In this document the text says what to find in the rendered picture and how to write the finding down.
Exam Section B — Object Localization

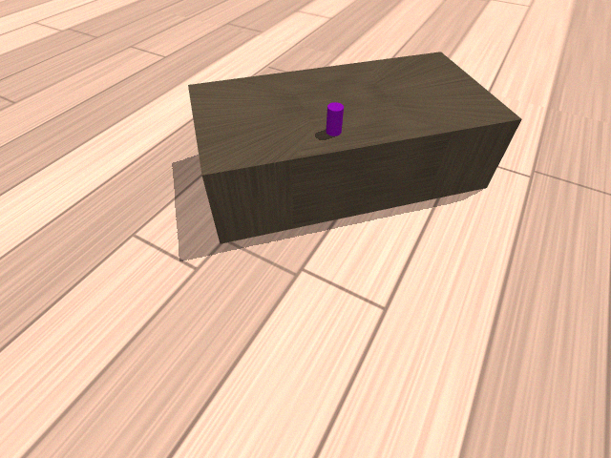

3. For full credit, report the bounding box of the can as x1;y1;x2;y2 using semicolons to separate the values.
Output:
327;102;344;136

